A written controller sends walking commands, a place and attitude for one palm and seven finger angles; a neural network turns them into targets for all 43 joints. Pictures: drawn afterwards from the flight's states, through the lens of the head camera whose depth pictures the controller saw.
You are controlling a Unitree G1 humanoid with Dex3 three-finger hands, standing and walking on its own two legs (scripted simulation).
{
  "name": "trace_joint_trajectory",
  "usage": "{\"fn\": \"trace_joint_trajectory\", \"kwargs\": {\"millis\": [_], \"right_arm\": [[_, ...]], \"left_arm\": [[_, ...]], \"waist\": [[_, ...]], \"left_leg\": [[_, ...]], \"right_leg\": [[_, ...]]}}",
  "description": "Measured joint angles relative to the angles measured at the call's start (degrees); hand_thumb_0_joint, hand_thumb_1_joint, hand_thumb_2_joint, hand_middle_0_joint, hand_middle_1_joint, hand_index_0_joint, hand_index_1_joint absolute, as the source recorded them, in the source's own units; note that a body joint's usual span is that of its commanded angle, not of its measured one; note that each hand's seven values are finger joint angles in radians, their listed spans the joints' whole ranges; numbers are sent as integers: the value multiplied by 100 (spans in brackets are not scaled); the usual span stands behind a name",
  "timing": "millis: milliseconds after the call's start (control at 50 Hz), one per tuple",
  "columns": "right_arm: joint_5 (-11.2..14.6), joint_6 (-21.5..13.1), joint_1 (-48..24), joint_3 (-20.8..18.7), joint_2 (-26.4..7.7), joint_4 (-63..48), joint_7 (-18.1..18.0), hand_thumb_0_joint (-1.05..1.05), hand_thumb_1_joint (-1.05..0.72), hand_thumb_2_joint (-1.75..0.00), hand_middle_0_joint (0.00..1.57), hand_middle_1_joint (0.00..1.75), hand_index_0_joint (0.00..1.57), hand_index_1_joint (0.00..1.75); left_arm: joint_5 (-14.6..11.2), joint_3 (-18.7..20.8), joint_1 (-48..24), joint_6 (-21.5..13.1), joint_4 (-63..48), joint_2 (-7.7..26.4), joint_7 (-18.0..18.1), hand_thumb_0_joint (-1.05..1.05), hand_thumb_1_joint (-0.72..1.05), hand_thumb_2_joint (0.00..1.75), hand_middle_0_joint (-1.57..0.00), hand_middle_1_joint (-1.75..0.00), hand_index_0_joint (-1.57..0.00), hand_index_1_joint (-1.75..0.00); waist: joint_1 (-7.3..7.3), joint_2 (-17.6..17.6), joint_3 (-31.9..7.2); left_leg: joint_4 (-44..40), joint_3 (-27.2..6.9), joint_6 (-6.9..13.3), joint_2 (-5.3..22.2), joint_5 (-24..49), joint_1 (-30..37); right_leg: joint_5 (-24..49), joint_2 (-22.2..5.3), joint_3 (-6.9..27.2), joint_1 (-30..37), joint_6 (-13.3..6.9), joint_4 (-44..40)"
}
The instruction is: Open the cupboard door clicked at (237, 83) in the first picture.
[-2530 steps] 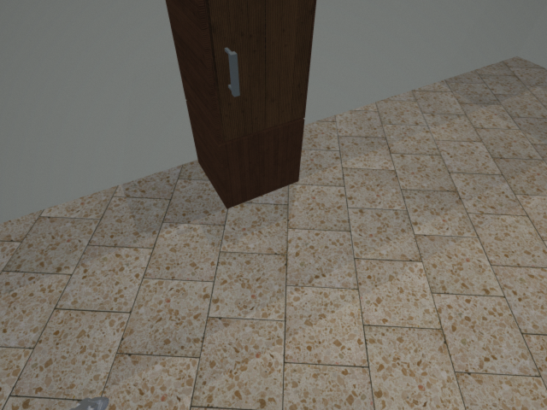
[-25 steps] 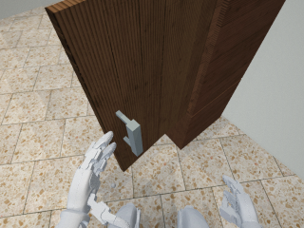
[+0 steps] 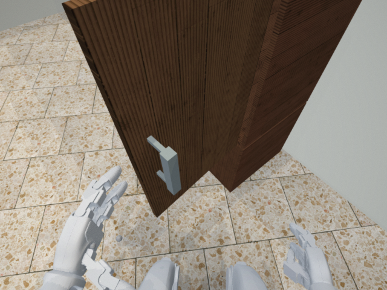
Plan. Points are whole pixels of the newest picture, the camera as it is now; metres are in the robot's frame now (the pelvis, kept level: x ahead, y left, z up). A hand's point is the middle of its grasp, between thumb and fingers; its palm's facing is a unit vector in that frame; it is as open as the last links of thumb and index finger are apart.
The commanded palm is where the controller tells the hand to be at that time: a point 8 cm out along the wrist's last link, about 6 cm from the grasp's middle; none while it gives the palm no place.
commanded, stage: draw the hand back to the body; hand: left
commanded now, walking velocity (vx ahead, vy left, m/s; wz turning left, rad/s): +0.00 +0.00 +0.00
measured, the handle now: (164, 166) +0.34 +0.09 +0.06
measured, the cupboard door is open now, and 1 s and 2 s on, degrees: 96 96 96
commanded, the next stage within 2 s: step back with the hand held close in 1.44 s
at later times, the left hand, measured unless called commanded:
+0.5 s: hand (56, 213) +0.21 +0.21 +0.16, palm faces +0.11 -0.95 -0.30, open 15.5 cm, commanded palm +0.17 +0.26 +0.18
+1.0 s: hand out of the picture +0.24 +0.27 +0.26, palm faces +0.39 -0.82 -0.42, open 9.8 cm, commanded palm +0.19 +0.32 +0.28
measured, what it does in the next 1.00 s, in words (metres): rises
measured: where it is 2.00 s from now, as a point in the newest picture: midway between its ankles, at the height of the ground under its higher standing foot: outside the picture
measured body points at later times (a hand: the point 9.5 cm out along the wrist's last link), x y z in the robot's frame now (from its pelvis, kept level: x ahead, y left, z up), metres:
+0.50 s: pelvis +0.03 +0.02 +0.07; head +0.04 +0.01 +0.52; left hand +0.20 +0.26 +0.18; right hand +0.21 -0.21 +0.00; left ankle +0.01 +0.12 -0.62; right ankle +0.03 -0.11 -0.62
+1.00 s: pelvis +0.05 +0.02 +0.11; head +0.03 +0.00 +0.56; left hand +0.21 +0.31 +0.28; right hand +0.23 -0.20 +0.04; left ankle +0.01 +0.12 -0.62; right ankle +0.03 -0.11 -0.62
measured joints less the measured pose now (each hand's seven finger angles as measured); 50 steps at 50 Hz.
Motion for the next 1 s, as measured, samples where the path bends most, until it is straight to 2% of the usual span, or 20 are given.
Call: {"fn": "trace_joint_trajectory", "kwargs": {"millis": [120, 380, 420, 460, 500, 560, 640, 720, 1000], "right_arm": [[84, 57, 210, 122, 41, -19, -68, 1, -90, -90, 20, 30, 20, 30], [164, -219, 346, 127, -136, 81, -138, 1, -90, -90, 20, 30, 20, 30], [113, -195, 367, 115, -103, 119, -216, 1, -90, -90, 20, 30, 20, 30], [71, -144, 347, 130, -72, 159, -280, 1, -90, -90, 20, 30, 20, 30], [48, -104, 327, 148, -53, 172, -311, 1, -90, -90, 20, 30, 20, 30], [21, -90, 315, 192, -34, 230, -337, 1, -90, -90, 20, 30, 20, 30], [-7, -134, 307, 276, -33, 383, -356, 1, -90, -90, 20, 30, 20, 30], [-27, -204, 264, 341, -21, 595, -347, 1, -90, -90, 20, 30, 20, 30], [-104, -386, 0, 257, -75, 1069, -174, 1, -90, -90, 20, 30, 20, 30]], "left_arm": [[-162, 296, 177, 337, -191, 104, 39, -1, -50, 30, -16, -30, -15, -30], [-487, 706, 372, 577, -293, 325, -269, -1, -47, 32, -16, -30, -15, -30], [-17, 666, 411, 892, -515, 494, 182, -1, -44, 33, -16, -30, -15, -30], [382, 613, 536, 1261, -750, 598, 737, -1, -40, 35, -16, -30, -15, -30], [641, 569, 681, 1550, -920, 611, 1153, -1, -34, 37, -16, -30, -16, -30], [860, 531, 788, 1806, -1026, 609, 1531, -1, -26, 41, -17, -30, -16, -30], [976, 566, 682, 1928, -992, 617, 1779, 0, -13, 46, -17, -30, -17, -30], [999, 756, 469, 1933, -912, 641, 1879, 0, 1, 52, -18, -30, -17, -30], [913, 1558, -79, 1750, -950, 817, 1836, 1, 49, 73, -20, -30, -19, -30]], "waist": [[-62, 77, 33], [-77, 88, 118], [17, 38, 92], [34, 47, 102], [32, 96, 137], [68, 145, 213], [142, 176, 347], [192, 169, 476], [257, 139, 829]], "left_leg": [[-602, 0, 29, -5, 211, 637], [-1462, 20, 93, -2, 424, 1692], [-1657, 88, 106, -1, 465, 1906], [-1920, 132, 116, -13, 549, 2176], [-2179, 165, 141, -28, 636, 2443], [-2550, 212, 173, -58, 768, 2829], [-2977, 238, 198, -101, 922, 3307], [-3372, 253, 209, -125, 1065, 3750], [-4562, 337, 198, -126, 1557, 4885]], "right_leg": [[215, 14, -4, 662, 35, -631], [482, 45, 13, 1764, 115, -1586], [527, 49, 80, 1939, 129, -1747], [608, 43, 122, 2190, 159, -1987], [697, 34, 153, 2449, 178, -2239], [824, 14, 198, 2816, 209, -2588], [962, -19, 221, 3283, 240, -2987], [1093, -33, 234, 3716, 254, -3359], [1594, -4, 312, 4806, 262, -4513]]}}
